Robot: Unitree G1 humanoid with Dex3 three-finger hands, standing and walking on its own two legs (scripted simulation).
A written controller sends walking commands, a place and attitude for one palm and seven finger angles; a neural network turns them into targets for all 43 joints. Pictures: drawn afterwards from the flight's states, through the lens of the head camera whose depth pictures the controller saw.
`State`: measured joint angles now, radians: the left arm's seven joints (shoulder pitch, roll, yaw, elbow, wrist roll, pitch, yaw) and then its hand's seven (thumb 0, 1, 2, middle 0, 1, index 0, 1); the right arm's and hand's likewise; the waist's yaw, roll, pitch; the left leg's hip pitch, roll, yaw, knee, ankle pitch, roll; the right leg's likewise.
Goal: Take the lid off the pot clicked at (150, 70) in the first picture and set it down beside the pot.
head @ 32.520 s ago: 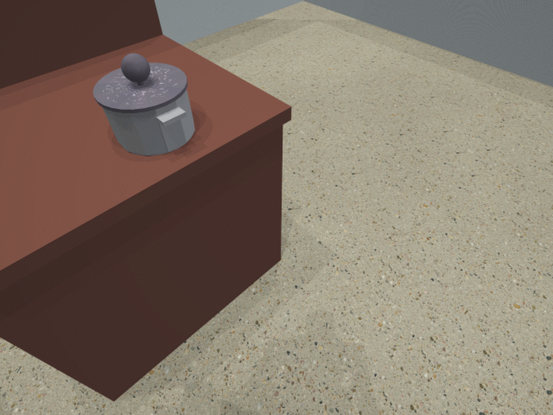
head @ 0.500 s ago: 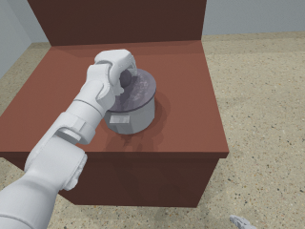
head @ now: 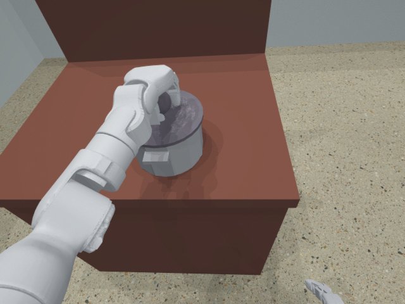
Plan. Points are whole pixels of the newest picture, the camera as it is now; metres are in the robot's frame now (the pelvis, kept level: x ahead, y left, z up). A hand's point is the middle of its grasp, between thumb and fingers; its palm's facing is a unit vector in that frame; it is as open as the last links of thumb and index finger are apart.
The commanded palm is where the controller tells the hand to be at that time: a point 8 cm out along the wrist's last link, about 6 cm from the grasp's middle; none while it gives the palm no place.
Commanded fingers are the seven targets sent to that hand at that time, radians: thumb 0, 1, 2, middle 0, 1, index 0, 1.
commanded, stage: close the fingers and squeeze the knob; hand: left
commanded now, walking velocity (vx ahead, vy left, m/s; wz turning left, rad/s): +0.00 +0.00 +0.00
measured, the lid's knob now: (158, 102) +0.49 +0.09 +0.15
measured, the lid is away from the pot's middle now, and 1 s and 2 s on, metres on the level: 0.00 0.01 0.01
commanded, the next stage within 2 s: lift the lid straight up in 0.52 s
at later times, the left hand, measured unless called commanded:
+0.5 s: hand (157, 108) +0.46 +0.09 +0.16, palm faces -0.27 -0.04 -0.96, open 7.6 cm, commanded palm +0.44 +0.09 +0.23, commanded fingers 0.00 0.43 1.20 -0.86 -0.85 -0.97 -0.91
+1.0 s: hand (155, 95) +0.46 +0.09 +0.19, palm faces -0.20 -0.03 -0.98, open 7.5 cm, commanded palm +0.44 +0.09 +0.26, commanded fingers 0.00 0.46 1.22 -0.88 -0.86 -1.00 -0.93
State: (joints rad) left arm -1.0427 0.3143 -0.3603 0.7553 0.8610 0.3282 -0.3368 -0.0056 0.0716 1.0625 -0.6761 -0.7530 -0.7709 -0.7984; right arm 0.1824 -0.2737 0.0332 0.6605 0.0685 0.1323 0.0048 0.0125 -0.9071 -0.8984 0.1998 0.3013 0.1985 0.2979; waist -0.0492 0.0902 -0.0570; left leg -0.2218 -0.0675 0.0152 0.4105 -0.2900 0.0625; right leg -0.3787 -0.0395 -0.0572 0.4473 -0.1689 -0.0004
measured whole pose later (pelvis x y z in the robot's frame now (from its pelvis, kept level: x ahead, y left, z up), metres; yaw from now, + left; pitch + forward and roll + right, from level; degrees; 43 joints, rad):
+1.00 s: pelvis +0.00 +0.00 +0.00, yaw +0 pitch +5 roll +0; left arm -1.07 0.33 -0.37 0.71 0.86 0.34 -0.36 0.02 0.05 1.05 -0.69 -0.77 -0.81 -0.84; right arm 0.18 -0.27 0.03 0.67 0.07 0.11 0.01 0.01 -0.91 -0.90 0.20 0.30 0.20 0.30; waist -0.05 0.10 -0.06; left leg -0.20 -0.07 0.01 0.39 -0.28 0.06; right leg -0.36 -0.04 -0.06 0.43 -0.16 0.00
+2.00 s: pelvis -0.01 -0.01 +0.00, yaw +0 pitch +4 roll +1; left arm -1.20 0.44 -0.32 0.67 0.87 0.37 -0.42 0.03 0.04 1.04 -0.70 -0.78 -0.83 -0.85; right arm 0.17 -0.30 0.05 0.66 0.09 0.10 -0.02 0.01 -0.91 -0.90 0.20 0.30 0.20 0.30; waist -0.04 0.10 -0.06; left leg -0.20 -0.06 0.02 0.38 -0.26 0.05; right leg -0.35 -0.03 -0.05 0.42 -0.14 -0.01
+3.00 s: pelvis +0.00 +0.01 +0.00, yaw -1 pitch +6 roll +0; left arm -1.27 0.50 -0.29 0.65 0.91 0.39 -0.48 0.03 0.04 1.04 -0.70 -0.78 -0.84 -0.86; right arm 0.17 -0.29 0.06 0.64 0.08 0.11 -0.01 0.01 -0.91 -0.90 0.20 0.30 0.20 0.30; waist -0.03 0.10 -0.07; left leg -0.20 -0.07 0.02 0.37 -0.27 0.07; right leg -0.36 -0.04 -0.05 0.40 -0.14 0.01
